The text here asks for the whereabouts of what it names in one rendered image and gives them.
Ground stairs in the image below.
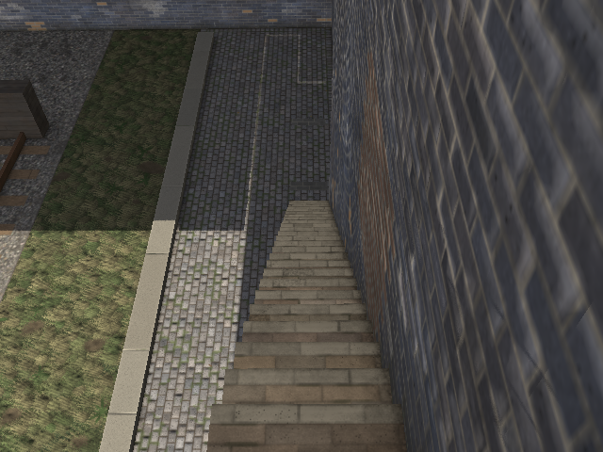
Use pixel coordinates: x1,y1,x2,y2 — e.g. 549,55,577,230
206,201,407,452

